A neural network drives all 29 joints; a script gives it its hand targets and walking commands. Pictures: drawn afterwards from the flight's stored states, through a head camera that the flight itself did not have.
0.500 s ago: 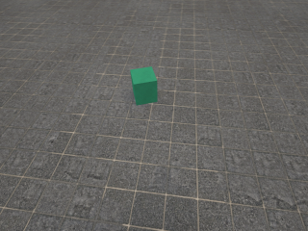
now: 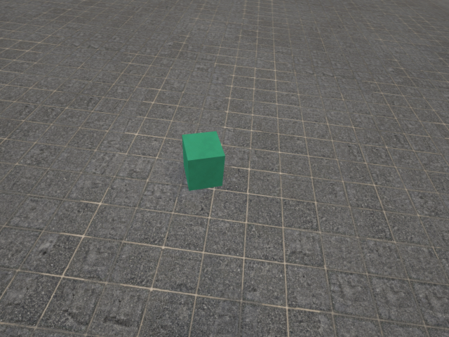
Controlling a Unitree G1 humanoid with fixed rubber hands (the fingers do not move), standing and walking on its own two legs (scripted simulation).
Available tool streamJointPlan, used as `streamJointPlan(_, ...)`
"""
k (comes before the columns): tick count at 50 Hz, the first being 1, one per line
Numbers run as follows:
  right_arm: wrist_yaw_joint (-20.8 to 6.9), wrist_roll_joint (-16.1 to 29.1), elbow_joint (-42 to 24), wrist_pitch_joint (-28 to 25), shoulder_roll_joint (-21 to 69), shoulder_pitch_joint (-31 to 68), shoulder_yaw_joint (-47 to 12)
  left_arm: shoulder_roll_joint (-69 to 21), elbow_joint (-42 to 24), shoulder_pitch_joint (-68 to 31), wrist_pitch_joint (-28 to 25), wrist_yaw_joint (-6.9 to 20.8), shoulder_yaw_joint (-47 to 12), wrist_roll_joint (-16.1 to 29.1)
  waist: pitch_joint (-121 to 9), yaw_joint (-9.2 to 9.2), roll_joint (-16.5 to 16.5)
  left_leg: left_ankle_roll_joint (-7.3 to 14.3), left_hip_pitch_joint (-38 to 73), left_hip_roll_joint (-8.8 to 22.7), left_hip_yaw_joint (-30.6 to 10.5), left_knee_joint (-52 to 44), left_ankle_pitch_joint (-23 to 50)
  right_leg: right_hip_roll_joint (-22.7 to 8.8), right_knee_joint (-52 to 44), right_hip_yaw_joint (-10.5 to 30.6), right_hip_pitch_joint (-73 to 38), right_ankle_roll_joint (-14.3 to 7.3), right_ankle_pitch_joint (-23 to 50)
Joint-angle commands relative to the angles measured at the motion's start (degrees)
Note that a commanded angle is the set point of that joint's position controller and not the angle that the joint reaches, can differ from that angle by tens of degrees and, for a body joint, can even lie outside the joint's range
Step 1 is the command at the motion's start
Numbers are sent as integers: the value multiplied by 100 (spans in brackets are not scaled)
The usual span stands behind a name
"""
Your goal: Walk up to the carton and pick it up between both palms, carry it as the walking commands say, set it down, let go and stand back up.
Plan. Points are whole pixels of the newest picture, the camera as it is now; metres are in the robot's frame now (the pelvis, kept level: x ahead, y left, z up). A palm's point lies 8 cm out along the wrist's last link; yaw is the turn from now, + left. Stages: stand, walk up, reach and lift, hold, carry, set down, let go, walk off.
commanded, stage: walk up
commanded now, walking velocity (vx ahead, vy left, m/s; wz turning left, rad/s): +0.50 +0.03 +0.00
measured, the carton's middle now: (202, 160) +1.18 +0.03 -0.65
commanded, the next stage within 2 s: none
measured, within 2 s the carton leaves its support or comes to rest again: neither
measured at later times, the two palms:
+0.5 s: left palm out of the picture +0.16 +0.21 -0.13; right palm (315, 252) +0.36 -0.25 -0.14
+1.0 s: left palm (131, 171) +0.61 +0.24 -0.13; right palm (296, 235) +0.40 -0.21 -0.14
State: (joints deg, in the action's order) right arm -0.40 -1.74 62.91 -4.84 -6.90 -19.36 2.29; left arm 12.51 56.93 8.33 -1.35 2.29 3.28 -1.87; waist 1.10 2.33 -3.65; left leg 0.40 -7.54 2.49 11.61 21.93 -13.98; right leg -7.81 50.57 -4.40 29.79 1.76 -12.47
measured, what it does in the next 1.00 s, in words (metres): walks ahead: right foot, then left foot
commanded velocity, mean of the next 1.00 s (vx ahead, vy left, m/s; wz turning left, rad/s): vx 0.49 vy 0.06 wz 0.00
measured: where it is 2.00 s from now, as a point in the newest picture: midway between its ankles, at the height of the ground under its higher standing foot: (200, 246)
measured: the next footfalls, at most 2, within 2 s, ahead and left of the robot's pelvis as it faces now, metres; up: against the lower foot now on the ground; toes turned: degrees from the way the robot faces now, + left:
right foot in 0.14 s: +0.21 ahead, -0.13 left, +0.00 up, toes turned -11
left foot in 0.60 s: +0.46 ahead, +0.14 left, +0.00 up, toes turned +12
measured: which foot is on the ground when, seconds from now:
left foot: down 0.00-0.16, up 0.18-0.58, down 0.60-1.00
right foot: up 0.00-0.12, down 0.14-0.62, up 0.64-1.00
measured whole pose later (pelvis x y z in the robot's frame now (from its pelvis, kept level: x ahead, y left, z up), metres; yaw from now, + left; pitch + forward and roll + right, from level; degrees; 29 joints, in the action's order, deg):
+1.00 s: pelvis +0.47 +0.02 +0.00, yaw -1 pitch -1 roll +1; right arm -0.6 -2.2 63.4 -3.8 -9.4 -23.0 3.3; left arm 11.7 55.8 4.3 -0.8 2.6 3.0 -1.6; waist 2.6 3.5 -3.0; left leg -0.6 -4.3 3.1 12.2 23.0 -17.0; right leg -7.7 40.4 -4.9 28.4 2.0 -10.3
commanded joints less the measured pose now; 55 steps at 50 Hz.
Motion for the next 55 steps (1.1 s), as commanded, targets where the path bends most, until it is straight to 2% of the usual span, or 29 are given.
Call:
streamJointPlan(1, 32, -17, -150, -108, -1044, -74, 209, 34, -434, -349, -78, 46, -8, 27, 435, -62, 1323, 617, -466, 1401, -987, -1495, -137, 127, -1169, -171, -458, 12, 130)
streamJointPlan(4, 28, -8, -48, -48, -1081, -187, 220, 104, -352, -149, -161, 0, 41, 46, 325, -199, 1037, 576, -605, 1347, -885, -960, -76, 296, -1640, -399, -1191, -113, 169)
streamJointPlan(5, 25, 11, -41, -29, -1078, -162, 197, 190, -254, 158, -204, -39, 78, 35, 152, -381, 768, 479, -785, 1220, -693, -370, 367, 311, -1898, -473, -1773, -230, 221)
streamJointPlan(6, 5, 33, -40, -13, -980, -203, 113, 382, -66, 817, -260, -94, 152, 33, -218, -656, 187, 324, -1145, 938, -400, 786, 782, 124, -2177, -317, -2687, -412, 168)
streamJointPlan(7, -17, 90, -193, -35, -790, -262, 32, 962, 131, 1782, -309, -160, 356, 17, -841, -1028, -1126, 58, -2228, 420, -217, 2655, 30, -1055, -2805, 1366, -3763, -727, -692)
streamJointPlan(8, -16, 128, -317, -13, -653, -346, -16, 1560, 232, 2252, -290, -228, 448, 22, -1055, -1009, -2000, 37, -3246, -43, -622, 4001, -1694, -2127, -3895, 3391, -4426, -1043, -1322)
streamJointPlan(10, -25, 92, -198, -3, -744, -110, 56, 1148, 138, 1691, -297, -250, 323, 16, -620, -758, -706, 10, -3431, 441, -1139, 4855, -1057, -2037, -3869, 2839, -3668, -1216, -1227)
streamJointPlan(12, -60, 51, -117, 67, -792, 38, 65, 843, 50, 1326, -339, -308, 267, 32, -142, -534, 86, -173, -3477, 634, -1275, 4798, -469, -1971, -3784, 2317, -3064, -1059, 455)
streamJointPlan(13, -74, 39, -121, 123, -688, 8, 40, 673, 45, 1207, -364, -319, 220, 78, -101, -441, 5, -206, -3242, 722, -1264, 4686, -395, -1819, -3726, 1866, -2797, -989, 1228)
streamJointPlan(15, -115, 9, -233, 232, -584, 112, 13, 546, 107, 1229, -408, -314, 188, 108, -23, -403, -347, -256, -3034, 767, -1208, 4380, -164, -1585, -3765, 1292, -2583, -896, 1551)
streamJointPlan(20, -265, 15, -664, 422, -554, 962, -10, 509, 203, 1368, -413, -285, 194, 45, 572, -434, -448, -386, -2950, 716, -956, 2861, 529, -1287, -4229, 783, -2111, -849, 867)
streamJointPlan(25, -377, 79, -1027, 390, -653, 1692, -27, 680, 273, 1451, -378, -271, 173, 32, 651, -389, -536, -289, -2022, 521, -572, 1423, 749, -1122, -4239, 329, -1839, -753, 699)
streamJointPlan(27, -357, 96, -1041, 313, -679, 1589, -7, 701, 231, 1385, -370, -234, 142, 72, 445, -245, -656, -176, -1383, 422, -394, 1038, 582, -983, -4000, 109, -1785, -745, 591)
streamJointPlan(28, -304, 33, -915, 235, -824, 1119, 62, 710, 264, 1280, -368, -223, 121, 113, 87, -52, -667, -78, -464, 364, -241, 817, 598, -618, -3407, -300, -1640, -724, 465)
streamJointPlan(29, -222, -45, -601, 151, -1141, 377, 225, 556, 267, 1495, -364, -209, 35, 113, -449, 177, 193, 101, 758, 241, -199, 740, 390, -334, -2182, -434, -1349, -641, 818)
streamJointPlan(30, -121, -134, -380, 77, -1665, -478, 452, 299, 200, 1703, -366, -196, -74, 126, -986, 542, 1470, 443, 1988, 1134, -1430, 360, -414, -54, -399, -530, -294, -437, 457)
streamJointPlan(31, -41, -155, -328, 40, -2162, -1134, 586, 87, -44, 1662, -375, -166, -94, 179, -1346, 588, 2728, 724, 2471, 2504, -3646, -743, -1198, 463, 1118, -238, 710, -270, -1612)
streamJointPlan(32, -31, -99, -341, 111, -2167, -997, 559, 363, -111, 1425, -360, -189, -9, 127, -1231, 509, 2144, 980, 2084, 2608, -4109, -1266, -1946, 266, 1823, 277, 768, -361, -1831)
streamJointPlan(34, -6, -70, -543, 104, -1540, -153, 382, 343, -7, 921, -336, -154, 13, 61, -473, 245, 1196, 944, 972, 2270, -3084, -1241, -1776, -94, 2236, 349, 1093, -401, -973)
streamJointPlan(36, 10, -21, -690, 48, -1169, 302, 254, 180, 145, 1153, -259, -136, -11, 36, -292, -31, 1132, 734, 326, 1950, -2333, -1218, -967, -255, 1797, 444, 689, -285, -466)
streamJointPlan(39, 11, 74, -665, -57, -1178, 159, 249, 74, 238, 1210, -60, -117, 37, 10, -118, -181, 786, 644, -29, 2157, -2194, -1169, 127, -365, 1578, 546, 533, -95, -222)
streamJointPlan(43, 0, 6, -544, -83, -1023, 117, 212, -50, -92, 429, 48, 2, -4, -19, 331, -175, 1317, 602, -502, 1757, -1567, -1433, -184, -230, 440, 289, 364, -3, 287)
streamJointPlan(46, -10, -61, -401, -34, -985, 59, 207, -18, -349, -242, 20, 61, -31, 0, 457, -95, 1790, 508, -749, 1094, -708, -1461, -177, 156, -842, -218, -518, 92, 319)
streamJointPlan(49, 0, -56, -259, 2, -1090, -170, 222, 45, -379, -306, -36, 10, -8, 59, 510, -97, 1353, 606, -634, 1244, -850, -1118, 204, 293, -1335, -385, -849, -12, 164)
streamJointPlan(51, 24, -10, -194, 53, -1123, -222, 208, 109, -291, -8, -136, -67, 22, 63, 365, -263, 911, 519, -606, 1203, -737, -408, 766, 400, -2029, -503, -1392, -144, 328)
streamJointPlan(52, 28, 36, -165, 70, -1031, -317, 144, 252, -175, 400, -200, -115, 67, 56, 79, -421, 453, 384, -707, 979, -521, 422, 1166, 294, -2378, -436, -2024, -260, 443)
streamJointPlan(53, 34, 103, -213, 62, -846, -461, 53, 705, -27, 1135, -267, -171, 222, 52, -473, -662, -580, 103, -1466, 577, -298, 1851, 677, -627, -2711, 693, -2977, -489, 725)
streamJointPlan(54, 42, 155, -317, 73, -585, -646, -42, 1316, 86, 1836, -290, -218, 365, 70, -988, -765, -1824, -55, -2579, 21, -442, 3421, -1597, -1930, -3383, 2377, -3912, -837, 1058)
streamJointPlan(55, 63, 149, -252, 135, -649, -639, -9, 1372, 90, 1855, -238, -260, 331, 66, -1092, -750, -1587, -36, -2706, 94, -796, 4244, -1947, -2259, -3585, 2704, -3954, -1211, 1186)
